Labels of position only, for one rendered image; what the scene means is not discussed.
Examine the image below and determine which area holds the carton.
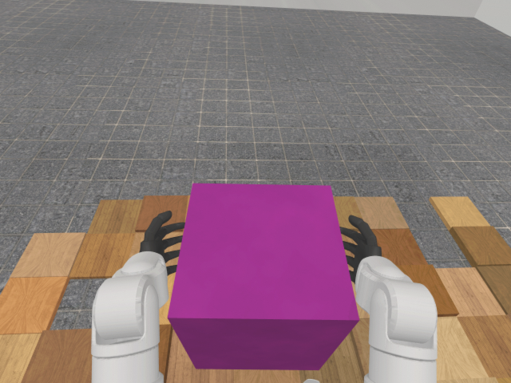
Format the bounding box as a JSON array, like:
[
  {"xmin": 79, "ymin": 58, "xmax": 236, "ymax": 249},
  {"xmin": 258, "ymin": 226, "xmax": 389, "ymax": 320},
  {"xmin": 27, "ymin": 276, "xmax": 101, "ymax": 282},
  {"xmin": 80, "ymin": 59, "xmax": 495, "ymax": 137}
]
[{"xmin": 168, "ymin": 184, "xmax": 359, "ymax": 370}]

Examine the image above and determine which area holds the left robot hand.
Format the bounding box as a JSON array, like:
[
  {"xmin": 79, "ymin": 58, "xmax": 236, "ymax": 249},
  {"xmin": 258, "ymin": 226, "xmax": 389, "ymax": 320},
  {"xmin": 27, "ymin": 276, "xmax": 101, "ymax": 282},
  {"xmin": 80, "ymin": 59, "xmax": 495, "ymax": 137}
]
[{"xmin": 139, "ymin": 211, "xmax": 185, "ymax": 275}]

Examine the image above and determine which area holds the left robot forearm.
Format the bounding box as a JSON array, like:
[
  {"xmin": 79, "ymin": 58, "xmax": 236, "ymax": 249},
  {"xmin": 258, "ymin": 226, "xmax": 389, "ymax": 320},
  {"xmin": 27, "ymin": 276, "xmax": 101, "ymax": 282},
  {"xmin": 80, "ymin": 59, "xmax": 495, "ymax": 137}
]
[{"xmin": 91, "ymin": 251, "xmax": 169, "ymax": 383}]

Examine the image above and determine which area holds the right robot hand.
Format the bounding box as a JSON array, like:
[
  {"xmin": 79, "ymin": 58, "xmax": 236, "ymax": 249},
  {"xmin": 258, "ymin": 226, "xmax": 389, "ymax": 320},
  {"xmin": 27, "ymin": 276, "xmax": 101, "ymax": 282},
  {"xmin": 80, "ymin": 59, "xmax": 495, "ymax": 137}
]
[{"xmin": 340, "ymin": 215, "xmax": 382, "ymax": 283}]

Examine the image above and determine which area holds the right robot forearm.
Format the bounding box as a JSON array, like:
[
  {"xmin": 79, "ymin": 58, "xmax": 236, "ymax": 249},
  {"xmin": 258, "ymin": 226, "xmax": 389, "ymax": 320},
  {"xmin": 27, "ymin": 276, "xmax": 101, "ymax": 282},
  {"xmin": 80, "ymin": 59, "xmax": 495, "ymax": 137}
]
[{"xmin": 355, "ymin": 256, "xmax": 438, "ymax": 383}]

